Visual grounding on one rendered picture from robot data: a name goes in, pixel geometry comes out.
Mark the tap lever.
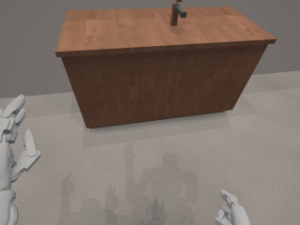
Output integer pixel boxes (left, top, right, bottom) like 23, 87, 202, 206
174, 4, 187, 18

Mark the counter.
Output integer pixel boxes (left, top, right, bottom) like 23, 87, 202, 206
55, 0, 277, 129

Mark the robot left forearm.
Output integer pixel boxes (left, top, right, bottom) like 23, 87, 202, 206
0, 189, 19, 225

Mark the right robot hand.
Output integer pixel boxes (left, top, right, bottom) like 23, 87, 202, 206
215, 189, 251, 225

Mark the left robot hand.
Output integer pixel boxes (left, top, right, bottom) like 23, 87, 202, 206
0, 95, 41, 191

